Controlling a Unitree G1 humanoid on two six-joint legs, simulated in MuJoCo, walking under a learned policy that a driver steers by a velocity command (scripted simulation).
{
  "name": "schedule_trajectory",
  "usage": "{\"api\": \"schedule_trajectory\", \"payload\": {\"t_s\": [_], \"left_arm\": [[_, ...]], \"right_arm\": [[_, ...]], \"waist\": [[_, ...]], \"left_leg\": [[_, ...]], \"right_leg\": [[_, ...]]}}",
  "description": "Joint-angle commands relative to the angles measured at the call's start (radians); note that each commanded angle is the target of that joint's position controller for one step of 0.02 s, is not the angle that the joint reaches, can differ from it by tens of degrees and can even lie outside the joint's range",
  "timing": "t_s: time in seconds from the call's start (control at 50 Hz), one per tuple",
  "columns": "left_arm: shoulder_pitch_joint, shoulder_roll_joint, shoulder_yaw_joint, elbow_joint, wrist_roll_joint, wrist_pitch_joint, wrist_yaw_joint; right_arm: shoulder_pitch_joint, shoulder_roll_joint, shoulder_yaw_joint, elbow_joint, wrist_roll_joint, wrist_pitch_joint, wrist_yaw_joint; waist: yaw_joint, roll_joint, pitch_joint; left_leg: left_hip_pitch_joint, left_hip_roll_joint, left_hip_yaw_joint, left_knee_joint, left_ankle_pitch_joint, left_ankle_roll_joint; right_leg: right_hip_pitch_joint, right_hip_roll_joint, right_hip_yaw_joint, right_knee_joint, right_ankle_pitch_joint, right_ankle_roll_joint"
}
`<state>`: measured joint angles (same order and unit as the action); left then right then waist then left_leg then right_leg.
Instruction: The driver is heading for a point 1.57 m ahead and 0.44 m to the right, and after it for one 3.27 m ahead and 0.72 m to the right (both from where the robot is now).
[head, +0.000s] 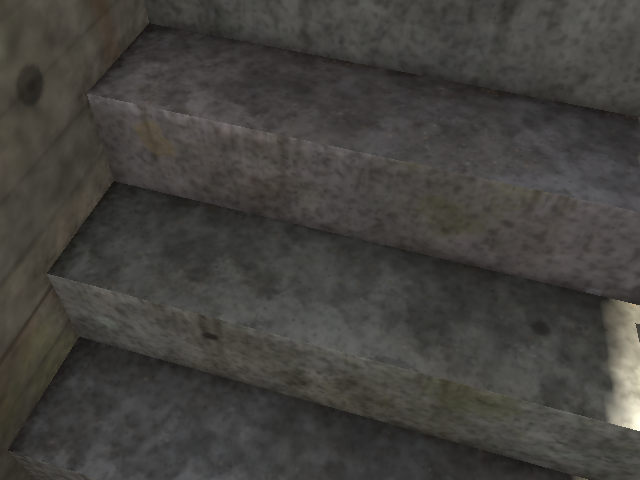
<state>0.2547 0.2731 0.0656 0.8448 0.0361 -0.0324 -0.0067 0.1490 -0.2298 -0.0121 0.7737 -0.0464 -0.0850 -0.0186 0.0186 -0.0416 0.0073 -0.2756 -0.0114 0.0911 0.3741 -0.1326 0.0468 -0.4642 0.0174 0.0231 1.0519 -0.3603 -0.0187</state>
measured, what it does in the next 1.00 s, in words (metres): climbs, turning right: right foot, then left foot 0.21 m higher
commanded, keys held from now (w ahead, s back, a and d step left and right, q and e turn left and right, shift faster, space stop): w+e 0.68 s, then w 0.32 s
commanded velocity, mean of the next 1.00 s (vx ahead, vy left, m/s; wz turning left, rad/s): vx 0.50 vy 0.00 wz -0.49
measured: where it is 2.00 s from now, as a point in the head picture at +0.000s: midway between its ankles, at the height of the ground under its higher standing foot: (526, 207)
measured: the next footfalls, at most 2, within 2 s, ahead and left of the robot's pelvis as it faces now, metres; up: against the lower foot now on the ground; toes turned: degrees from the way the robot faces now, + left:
right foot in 0.26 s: +0.08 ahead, -0.10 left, +0.00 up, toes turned -13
left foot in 0.88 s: +0.40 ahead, +0.04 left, +0.21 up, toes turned -26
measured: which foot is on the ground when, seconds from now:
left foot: down 0.00-0.26, up 0.28-0.86, down 0.88-1.00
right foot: up 0.00-0.24, down 0.26-0.88, up 0.90-1.00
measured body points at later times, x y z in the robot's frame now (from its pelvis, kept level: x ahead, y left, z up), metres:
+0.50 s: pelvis +0.08 -0.04 -0.01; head +0.09 -0.06 +0.44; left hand +0.24 +0.19 -0.12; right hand +0.16 -0.30 -0.12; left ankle +0.09 +0.08 -0.58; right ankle +0.04 -0.09 -0.74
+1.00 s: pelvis +0.26 +0.00 +0.09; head +0.29 +0.00 +0.54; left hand +0.48 +0.19 -0.04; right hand +0.29 -0.27 -0.01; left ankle +0.36 +0.06 -0.54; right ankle +0.12 -0.10 -0.48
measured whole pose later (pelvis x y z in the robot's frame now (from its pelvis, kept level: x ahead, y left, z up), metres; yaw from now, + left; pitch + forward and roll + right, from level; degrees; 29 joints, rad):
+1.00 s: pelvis +0.26 +0.00 +0.09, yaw -29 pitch +1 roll +1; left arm 0.24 0.27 0.07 0.79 0.06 -0.03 -0.01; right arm 0.17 -0.14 0.00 0.68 -0.04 0.02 -0.07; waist 0.01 -0.06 0.02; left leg -0.73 0.00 0.07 1.26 -0.61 0.06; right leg -0.55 0.14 0.21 1.50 -0.11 -0.08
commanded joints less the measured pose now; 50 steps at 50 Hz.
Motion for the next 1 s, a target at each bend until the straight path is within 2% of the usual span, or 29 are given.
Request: {"api": "schedule_trajectory", "payload": {"t_s": [0.02, 0.1, 0.12, 0.18, 0.24, 0.26, 0.28, 0.3, 0.32, 0.36, 0.42, 0.46, 0.48, 0.6, 0.66, 0.7, 0.74, 0.76, 0.78, 0.8, 0.82, 0.84, 0.86, 0.88, 0.9, 0.92, 0.94, 0.96, 1.0], "left_arm": [[0.018, 0.028, 0.003, -0.061, 0.009, 0.002, -0.008], [-0.029, -0.008, -0.02, -0.095, 0.011, 0.017, -0.015], [-0.024, -0.006, -0.024, -0.092, 0.0, 0.024, -0.013], [-0.067, 0.013, -0.026, -0.125, -0.007, 0.036, 0.002], [0.036, 0.002, -0.021, -0.098, 0.006, 0.008, 0.011], [0.092, 0.055, -0.006, -0.087, 0.024, -0.005, 0.009], [0.085, 0.203, 0.021, -0.104, 0.018, -0.011, 0.019], [0.131, 0.229, 0.04, -0.138, -0.005, -0.006, 0.028], [0.063, 0.198, 0.037, -0.144, -0.01, 0.005, 0.032], [-0.061, 0.118, 0.01, -0.154, -0.011, 0.018, 0.033], [-0.027, 0.097, 0.004, -0.144, -0.013, 0.0, 0.037], [0.022, 0.118, 0.017, -0.129, -0.005, -0.011, 0.044], [0.055, 0.111, 0.017, -0.127, -0.004, -0.014, 0.047], [0.321, 0.16, 0.04, -0.052, -0.004, -0.034, 0.079], [0.309, 0.139, 0.024, -0.016, -0.017, -0.043, 0.073], [0.288, 0.135, 0.014, -0.002, -0.013, -0.052, 0.061], [0.286, 0.148, 0.014, 0.04, -0.033, -0.052, 0.064], [0.29, 0.151, 0.01, 0.054, -0.038, -0.043, 0.068], [0.256, 0.156, 0.005, 0.05, -0.033, -0.036, 0.068], [0.207, 0.166, 0.007, 0.016, -0.056, -0.029, 0.076], [0.084, 0.168, 0.013, -0.011, -0.056, -0.017, 0.073], [0.058, 0.228, 0.022, -0.049, -0.072, -0.029, 0.061], [0.06, 0.269, 0.041, -0.031, -0.086, -0.041, 0.061], [0.083, 0.262, 0.05, -0.017, -0.085, -0.047, 0.05], [0.002, 0.17, 0.041, -0.098, -0.097, -0.053, 0.006], [0.077, 0.037, 0.016, -0.11, 0.002, -0.05, -0.02], [0.1, -0.027, 0.003, -0.115, 0.043, -0.034, -0.029], [-0.004, -0.055, -0.008, -0.156, 0.059, -0.019, -0.021], [-0.006, -0.122, -0.046, -0.178, 0.047, 0.004, 0.006]], "right_arm": [[0.044, -0.11, -0.032, -0.028, 0.011, -0.026, 0.0], [0.014, -0.122, -0.038, -0.032, 0.022, -0.026, -0.007], [-0.001, -0.12, -0.038, -0.04, 0.015, -0.021, -0.001], [0.044, -0.151, -0.046, -0.031, 0.012, -0.012, 0.009], [0.019, -0.151, -0.045, -0.038, 0.055, 0.02, 0.008], [-0.001, -0.126, -0.036, -0.069, 0.048, 0.026, 0.005], [0.059, -0.004, -0.003, -0.119, 0.01, 0.038, 0.009], [0.065, -0.049, -0.002, -0.111, -0.014, 0.05, 0.0], [0.018, -0.072, -0.011, -0.113, -0.023, 0.052, 0.001], [-0.008, -0.082, -0.021, -0.112, -0.027, 0.052, 0.012], [0.037, -0.061, -0.02, -0.117, -0.027, 0.07, 0.016], [0.05, -0.01, -0.006, -0.124, -0.017, 0.073, 0.008], [0.025, -0.017, -0.007, -0.143, -0.017, 0.074, 0.002], [-0.284, 0.019, 0.015, -0.338, -0.033, 0.074, -0.014], [-0.314, 0.051, 0.037, -0.393, -0.024, 0.076, -0.005], [-0.378, 0.068, 0.047, -0.452, -0.025, 0.086, -0.015], [-0.427, 0.079, 0.055, -0.514, -0.035, 0.1, -0.029], [-0.434, 0.095, 0.071, -0.542, -0.031, 0.107, -0.026], [-0.443, 0.077, 0.07, -0.56, -0.025, 0.113, -0.026], [-0.407, 0.099, 0.084, -0.577, -0.016, 0.123, -0.021], [-0.266, 0.11, 0.081, -0.531, -0.006, 0.134, -0.023], [-0.058, 0.034, 0.036, -0.419, 0.007, 0.133, -0.023], [0.108, 0.012, 0.008, -0.357, 0.016, 0.119, -0.025], [0.207, -0.05, -0.021, -0.3, 0.009, 0.104, -0.02], [0.377, -0.197, -0.062, -0.212, -0.025, 0.097, -0.047], [0.319, -0.22, -0.074, -0.18, 0.002, 0.103, -0.07], [0.133, -0.14, -0.061, -0.205, 0.01, 0.11, -0.064], [0.009, -0.077, -0.042, -0.177, 0.01, 0.107, -0.059], [0.001, 0.061, -0.01, -0.052, 0.013, 0.063, -0.047]], "waist": [[0.0, 0.123, -0.089], [0.015, 0.168, -0.109], [0.02, 0.211, -0.117], [0.003, 0.195, -0.136], [0.064, 0.111, -0.139], [0.088, 0.021, -0.113], [-0.028, -0.237, -0.063], [0.054, -0.119, -0.2], [0.025, -0.036, -0.089], [-0.036, -0.013, 0.018], [-0.049, 0.007, -0.043], [-0.032, -0.06, -0.113], [-0.015, -0.049, -0.115], [0.101, -0.007, -0.021], [0.063, 0.029, 0.031], [0.074, -0.059, 0.067], [0.064, -0.052, 0.104], [0.058, -0.028, 0.083], [0.055, -0.016, 0.1], [0.026, 0.011, 0.022], [-0.064, -0.046, -0.072], [-0.122, -0.063, -0.232], [-0.211, -0.121, -0.36], [-0.245, -0.045, -0.432], [-0.299, 0.438, -0.409], [-0.192, 0.599, -0.455], [-0.083, 0.376, -0.341], [-0.033, 0.255, -0.102], [0.056, 0.066, 0.08]], "left_leg": [[0.131, 0.277, -0.145, -0.141, 0.388, 0.127], [0.034, 0.268, -0.01, -0.111, 0.417, 0.125], [-0.021, 0.255, 0.032, -0.095, 0.392, 0.119], [0.026, 0.306, 0.031, 0.037, 0.608, 0.117], [0.031, 0.249, 0.114, 0.424, 0.594, 0.054], [-0.203, 0.22, 0.098, 0.643, 0.194, 0.002], [-0.483, 0.085, 0.076, 0.896, -0.358, -0.074], [-0.46, 0.079, -0.069, 1.047, -0.358, -0.099], [-0.509, 0.09, -0.09, 1.115, -0.291, -0.118], [-0.518, 0.097, -0.081, 1.148, -0.199, -0.113], [-0.458, 0.062, -0.051, 1.149, -0.11, -0.099], [-0.482, 0.022, -0.017, 1.248, -0.142, -0.082], [-0.539, 0.026, -0.036, 1.285, -0.167, -0.076], [-1.207, 0.043, -0.147, 1.691, -0.469, -0.037], [-1.237, 0.051, -0.136, 1.713, -0.494, -0.026], [-1.276, 0.041, -0.116, 1.859, -0.567, -0.02], [-1.265, 0.073, -0.179, 1.802, -0.621, 0.007], [-1.176, 0.083, -0.113, 1.606, -0.574, -0.002], [-1.056, 0.08, -0.059, 1.534, -0.513, -0.013], [-0.674, 0.085, -0.023, 1.279, -0.508, 0.002], [-0.286, 0.048, -0.006, 1.138, -0.493, 0.036], [-0.017, -0.038, 0.045, 1.101, -0.466, 0.029], [0.086, -0.064, -0.001, 0.954, -0.424, 0.03], [0.127, -0.098, -0.06, 0.714, -0.442, 0.036], [0.239, 0.139, -0.604, 0.297, -0.47, 0.118], [0.197, 0.29, -1.054, 0.003, -0.5, 0.102], [0.006, 0.299, -1.098, -0.026, -0.928, 0.116], [-0.168, 0.268, -1.0, 0.01, -1.072, 0.125], [-0.351, 0.21, -0.635, 0.182, -0.76, 0.083]], "right_leg": [[-0.099, -0.052, -0.001, 0.075, 0.072, 0.019], [0.028, -0.055, -0.064, -0.06, 0.111, 0.017], [0.118, -0.045, -0.09, -0.102, 0.106, 0.0], [0.193, 0.006, -0.134, -0.249, 0.072, -0.028], [0.322, 0.081, -0.162, -0.611, 0.2, -0.073], [0.478, -0.016, 0.018, -0.693, 0.295, -0.088], [0.538, -0.302, 0.4, -0.638, 0.988, -0.145], [0.486, -0.424, 0.484, -0.701, 0.858, -0.354], [0.371, -0.364, 0.451, -0.754, 0.535, -0.379], [0.195, -0.228, 0.325, -0.761, 0.353, -0.304], [0.193, -0.155, 0.238, -0.694, 0.604, -0.275], [0.275, -0.154, 0.255, -0.662, 0.672, -0.3], [0.312, -0.161, 0.292, -0.664, 0.626, -0.316], [0.719, -0.303, 0.603, -0.718, 0.335, -0.373], [0.597, -0.253, 0.526, -0.764, 0.185, -0.303], [0.506, -0.249, 0.512, -0.813, 0.147, -0.295], [0.423, -0.238, 0.482, -0.849, 0.119, -0.253], [0.383, -0.19, 0.427, -0.914, 0.108, -0.228], [0.291, -0.184, 0.41, -0.988, 0.199, -0.233], [0.143, -0.198, 0.362, -1.116, 0.45, -0.228], [0.018, -0.176, 0.205, -1.099, 0.778, -0.193], [0.078, -0.158, 0.125, -0.925, 1.45, -0.168], [0.223, -0.205, 0.13, -0.722, 1.742, -0.145], [0.333, -0.189, 0.133, -0.441, 1.695, -0.139], [0.008, 0.03, 0.147, -0.029, 0.978, -0.07], [-0.093, 0.19, 0.298, 0.365, 0.176, -0.06], [-0.212, 0.163, 0.347, 0.634, 0.178, -0.053], [-0.356, 0.131, 0.242, 0.747, 0.211, -0.061], [-0.441, 0.089, 0.2, 0.783, 0.252, -0.069]]}}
